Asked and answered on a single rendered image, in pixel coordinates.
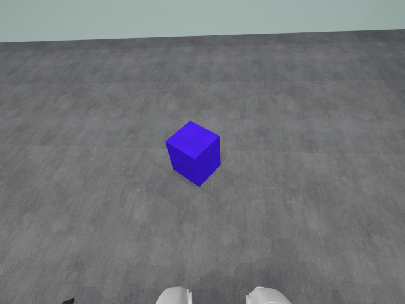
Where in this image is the robot right thigh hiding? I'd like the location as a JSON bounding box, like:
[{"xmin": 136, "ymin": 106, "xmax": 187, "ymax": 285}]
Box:
[{"xmin": 246, "ymin": 288, "xmax": 291, "ymax": 304}]

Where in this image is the robot left thigh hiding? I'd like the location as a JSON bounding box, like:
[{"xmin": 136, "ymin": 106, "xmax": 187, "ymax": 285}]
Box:
[{"xmin": 156, "ymin": 287, "xmax": 192, "ymax": 304}]

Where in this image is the carton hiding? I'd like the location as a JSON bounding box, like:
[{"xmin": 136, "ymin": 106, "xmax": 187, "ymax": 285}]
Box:
[{"xmin": 165, "ymin": 121, "xmax": 221, "ymax": 187}]

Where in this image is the robot thigh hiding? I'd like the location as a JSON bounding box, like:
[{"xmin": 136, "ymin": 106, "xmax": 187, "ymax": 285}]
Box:
[
  {"xmin": 246, "ymin": 288, "xmax": 291, "ymax": 304},
  {"xmin": 156, "ymin": 287, "xmax": 192, "ymax": 304}
]

